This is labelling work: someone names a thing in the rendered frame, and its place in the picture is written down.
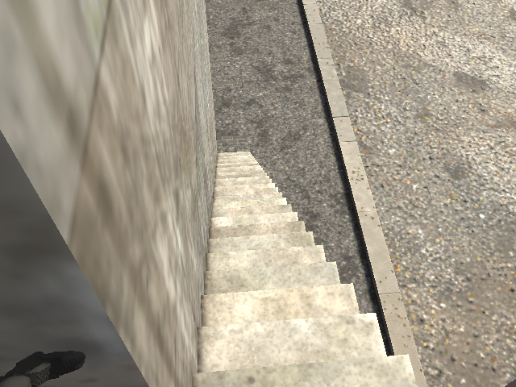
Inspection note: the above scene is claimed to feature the left robot hand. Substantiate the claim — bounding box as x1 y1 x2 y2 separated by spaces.
0 351 85 387

